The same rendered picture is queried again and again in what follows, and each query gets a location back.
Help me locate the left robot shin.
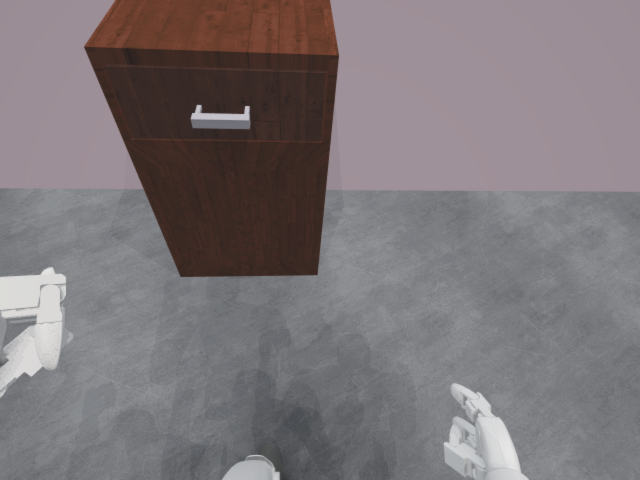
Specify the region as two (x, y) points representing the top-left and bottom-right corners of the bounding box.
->
(245, 455), (274, 467)

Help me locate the left robot thigh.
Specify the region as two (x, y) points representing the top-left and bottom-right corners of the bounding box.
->
(222, 460), (280, 480)

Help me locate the right robot hand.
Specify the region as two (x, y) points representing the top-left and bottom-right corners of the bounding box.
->
(444, 383), (521, 480)

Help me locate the drawer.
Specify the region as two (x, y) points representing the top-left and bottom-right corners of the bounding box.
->
(105, 64), (326, 141)

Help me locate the handle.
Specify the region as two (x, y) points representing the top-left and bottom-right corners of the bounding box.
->
(191, 105), (250, 129)

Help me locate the left robot hand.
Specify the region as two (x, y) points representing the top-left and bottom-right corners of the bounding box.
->
(0, 267), (73, 398)

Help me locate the cabinet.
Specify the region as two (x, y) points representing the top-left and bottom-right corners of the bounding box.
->
(84, 0), (339, 277)

